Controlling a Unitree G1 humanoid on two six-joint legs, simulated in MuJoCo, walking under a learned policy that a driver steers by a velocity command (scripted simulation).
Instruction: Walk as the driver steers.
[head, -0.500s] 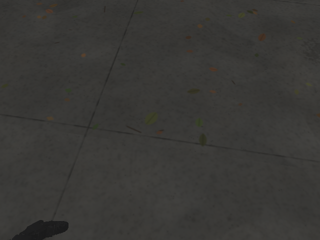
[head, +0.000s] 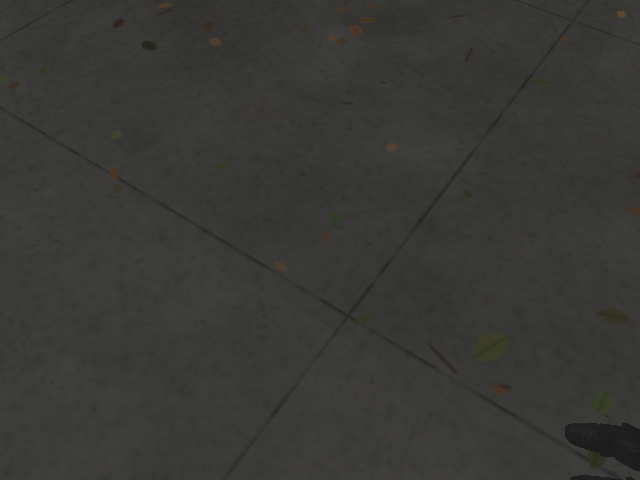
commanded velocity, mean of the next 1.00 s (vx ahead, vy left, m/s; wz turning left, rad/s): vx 0.14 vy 0.00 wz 0.16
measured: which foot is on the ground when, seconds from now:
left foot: down 0.00-0.50, up 0.52-0.70, down 0.72-1.00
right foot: up 0.00-0.44, down 0.46-1.00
